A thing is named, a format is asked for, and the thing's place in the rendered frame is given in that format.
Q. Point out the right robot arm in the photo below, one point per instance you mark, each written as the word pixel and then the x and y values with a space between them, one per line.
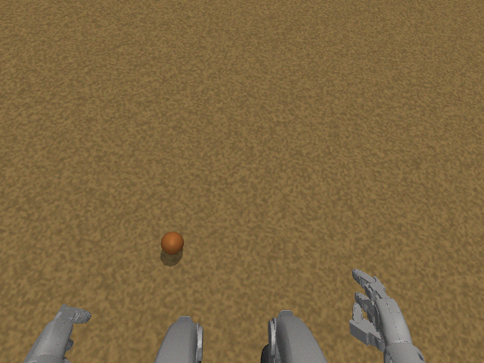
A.
pixel 402 353

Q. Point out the right robot hand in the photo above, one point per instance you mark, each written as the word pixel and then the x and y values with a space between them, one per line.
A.
pixel 386 324

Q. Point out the left robot hand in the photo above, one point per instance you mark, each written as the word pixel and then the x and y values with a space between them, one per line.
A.
pixel 55 337

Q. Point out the ball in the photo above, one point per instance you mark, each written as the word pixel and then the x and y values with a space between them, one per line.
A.
pixel 172 243

